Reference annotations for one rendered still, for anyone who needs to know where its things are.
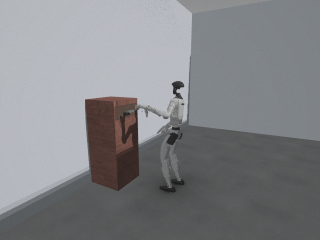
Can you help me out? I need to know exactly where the robot right hand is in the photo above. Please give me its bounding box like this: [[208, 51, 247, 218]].
[[157, 125, 169, 137]]

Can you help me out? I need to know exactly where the handle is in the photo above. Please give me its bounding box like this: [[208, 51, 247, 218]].
[[124, 110, 134, 114]]

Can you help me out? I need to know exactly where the right robot forearm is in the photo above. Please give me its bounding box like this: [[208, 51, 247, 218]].
[[166, 122, 173, 128]]

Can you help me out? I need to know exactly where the right robot shin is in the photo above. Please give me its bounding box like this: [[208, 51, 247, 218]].
[[169, 157, 181, 181]]

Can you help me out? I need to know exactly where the drawer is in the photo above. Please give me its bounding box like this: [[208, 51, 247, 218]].
[[115, 103, 137, 120]]

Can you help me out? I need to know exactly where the cabinet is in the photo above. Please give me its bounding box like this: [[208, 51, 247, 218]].
[[85, 96, 139, 191]]

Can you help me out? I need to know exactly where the left robot foot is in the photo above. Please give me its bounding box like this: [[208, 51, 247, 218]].
[[159, 185, 176, 193]]

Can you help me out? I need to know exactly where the robot left hand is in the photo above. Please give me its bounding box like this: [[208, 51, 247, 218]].
[[135, 104, 148, 117]]

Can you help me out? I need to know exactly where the left robot forearm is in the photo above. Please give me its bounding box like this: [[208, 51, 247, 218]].
[[146, 105, 168, 117]]

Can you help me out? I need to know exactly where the left robot upper arm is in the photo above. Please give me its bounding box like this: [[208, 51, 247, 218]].
[[162, 98, 179, 119]]

